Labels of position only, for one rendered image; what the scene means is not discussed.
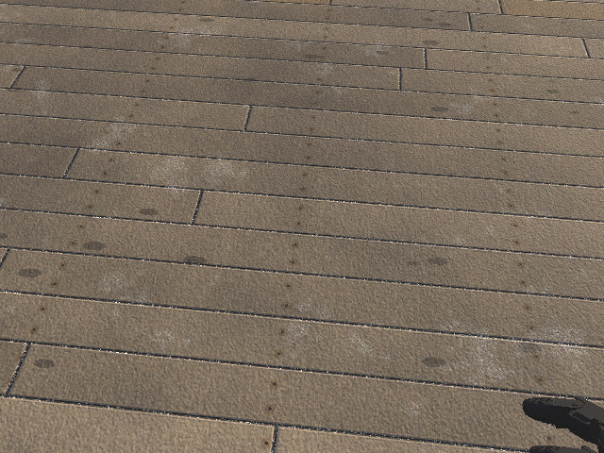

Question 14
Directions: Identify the right robot hand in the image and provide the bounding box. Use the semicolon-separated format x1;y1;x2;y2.
522;396;604;453

